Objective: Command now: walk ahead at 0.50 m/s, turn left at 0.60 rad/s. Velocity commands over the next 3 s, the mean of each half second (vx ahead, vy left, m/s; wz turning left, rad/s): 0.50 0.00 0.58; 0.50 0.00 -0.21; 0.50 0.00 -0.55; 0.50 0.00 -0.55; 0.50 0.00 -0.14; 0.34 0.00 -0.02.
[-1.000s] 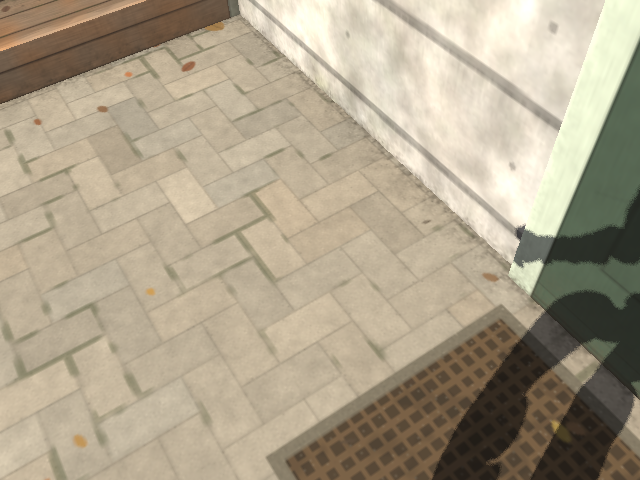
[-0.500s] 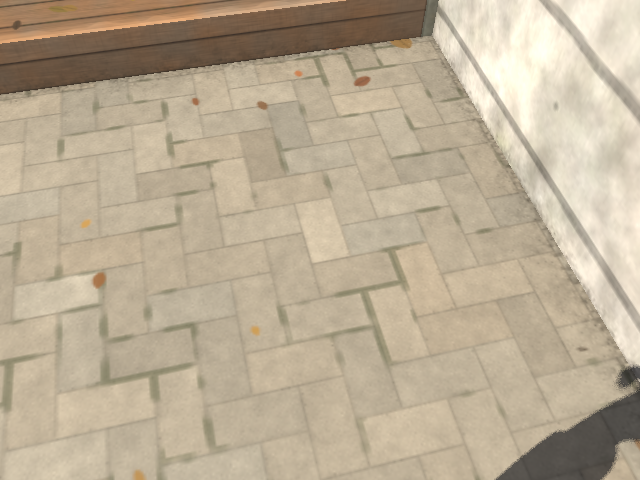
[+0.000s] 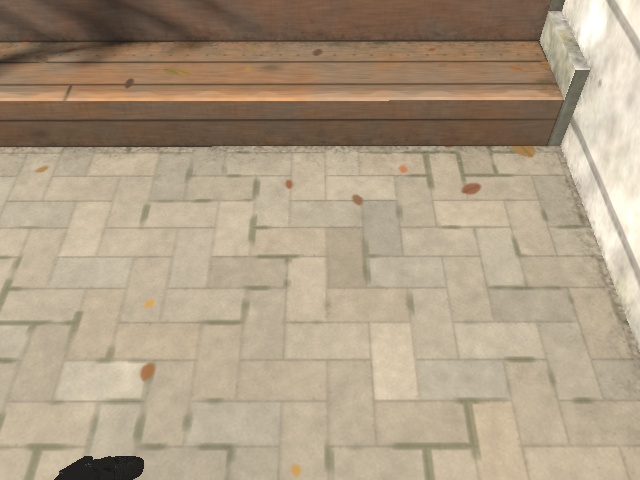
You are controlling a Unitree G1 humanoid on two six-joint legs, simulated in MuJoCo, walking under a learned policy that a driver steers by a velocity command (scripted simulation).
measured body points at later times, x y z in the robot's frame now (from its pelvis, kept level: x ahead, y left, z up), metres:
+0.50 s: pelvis +0.25 +0.07 -0.01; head +0.29 +0.10 +0.44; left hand +0.21 +0.37 -0.14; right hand +0.53 -0.11 -0.08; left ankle +0.32 +0.17 -0.73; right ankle +0.12 -0.11 -0.65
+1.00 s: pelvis +0.55 +0.12 -0.01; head +0.58 +0.13 +0.44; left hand +0.71 +0.39 -0.10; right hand +0.62 -0.16 -0.13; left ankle +0.33 +0.18 -0.71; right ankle +0.68 +0.06 -0.73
